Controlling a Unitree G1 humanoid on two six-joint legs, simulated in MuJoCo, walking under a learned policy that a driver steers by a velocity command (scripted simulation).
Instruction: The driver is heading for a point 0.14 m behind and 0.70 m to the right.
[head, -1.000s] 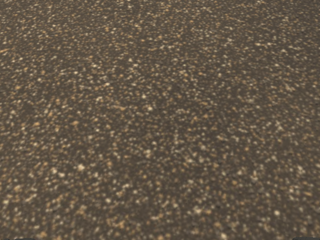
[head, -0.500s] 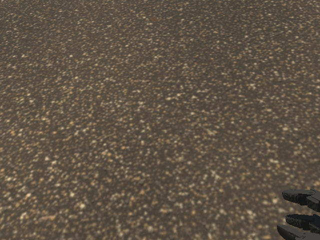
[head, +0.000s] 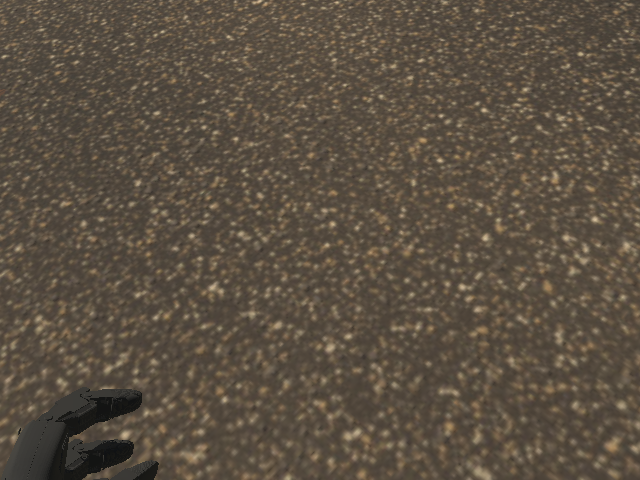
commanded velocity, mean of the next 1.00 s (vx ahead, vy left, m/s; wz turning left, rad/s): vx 0.31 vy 0.00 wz -0.56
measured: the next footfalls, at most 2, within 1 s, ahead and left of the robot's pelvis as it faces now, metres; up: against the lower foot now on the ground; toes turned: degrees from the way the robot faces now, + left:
right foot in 0.06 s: +0.28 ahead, -0.08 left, +0.00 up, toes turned -7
left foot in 0.56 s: +0.43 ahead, +0.08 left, +0.00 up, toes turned -29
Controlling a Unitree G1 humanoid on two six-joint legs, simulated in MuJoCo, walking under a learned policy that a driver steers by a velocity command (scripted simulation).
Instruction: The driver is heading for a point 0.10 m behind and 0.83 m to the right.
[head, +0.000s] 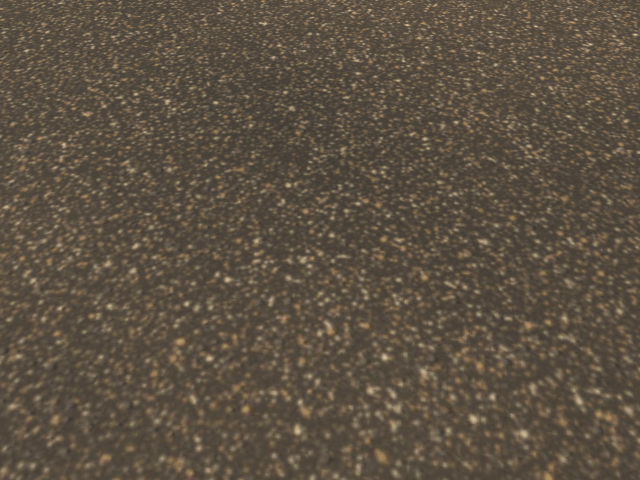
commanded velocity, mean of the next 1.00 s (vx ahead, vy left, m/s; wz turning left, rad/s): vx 0.85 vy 0.00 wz -0.94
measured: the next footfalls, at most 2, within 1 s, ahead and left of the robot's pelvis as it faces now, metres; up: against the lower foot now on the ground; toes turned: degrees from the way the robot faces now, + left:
right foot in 0.18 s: +0.28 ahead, -0.20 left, +0.00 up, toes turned -14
left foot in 0.64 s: +0.78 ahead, -0.26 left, +0.00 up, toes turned -41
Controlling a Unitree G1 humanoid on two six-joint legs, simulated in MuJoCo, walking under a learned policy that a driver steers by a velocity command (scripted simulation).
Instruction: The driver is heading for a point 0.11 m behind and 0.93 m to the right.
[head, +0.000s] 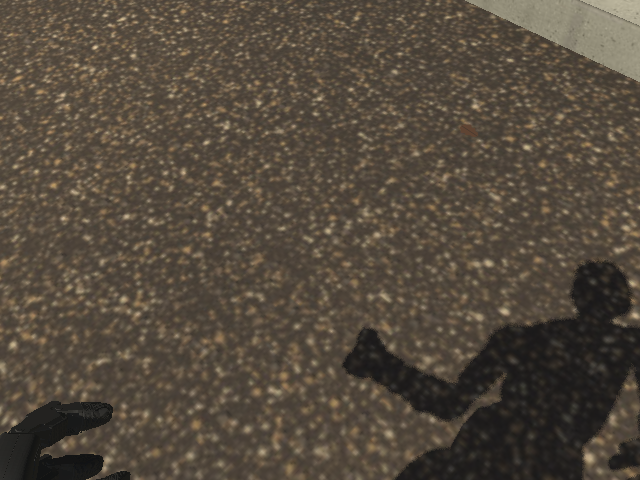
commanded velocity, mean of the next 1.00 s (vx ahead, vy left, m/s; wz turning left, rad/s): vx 0.09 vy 0.00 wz -1.00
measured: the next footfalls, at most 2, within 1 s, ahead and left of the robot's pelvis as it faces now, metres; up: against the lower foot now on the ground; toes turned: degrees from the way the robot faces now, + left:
right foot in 0.08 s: +0.26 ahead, -0.07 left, +0.00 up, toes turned -5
left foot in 0.52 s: +0.40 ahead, +0.09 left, +0.00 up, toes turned -41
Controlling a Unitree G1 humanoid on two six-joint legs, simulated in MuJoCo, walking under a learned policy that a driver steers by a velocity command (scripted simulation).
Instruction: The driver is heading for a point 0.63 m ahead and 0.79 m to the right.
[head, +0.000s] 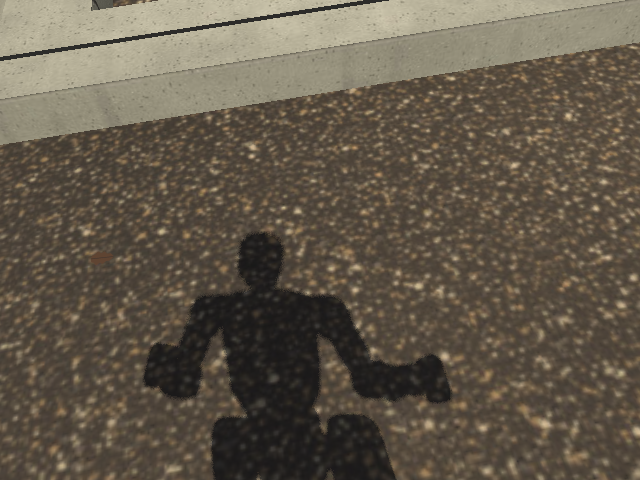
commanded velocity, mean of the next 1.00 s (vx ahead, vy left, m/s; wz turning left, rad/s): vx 0.49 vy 0.00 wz -0.62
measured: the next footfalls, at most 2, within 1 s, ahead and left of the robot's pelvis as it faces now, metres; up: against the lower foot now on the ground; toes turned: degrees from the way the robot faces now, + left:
left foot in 0.42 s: +0.15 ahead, +0.09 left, +0.00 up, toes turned -32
right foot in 0.90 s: +0.32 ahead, -0.38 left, +0.00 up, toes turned -34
